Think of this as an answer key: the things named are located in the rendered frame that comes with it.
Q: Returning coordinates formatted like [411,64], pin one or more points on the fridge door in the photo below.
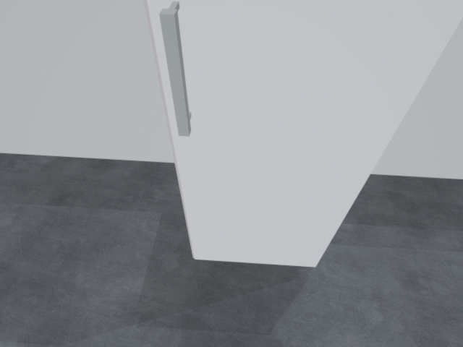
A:
[292,103]

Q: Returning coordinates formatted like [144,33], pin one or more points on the handle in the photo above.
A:
[173,48]

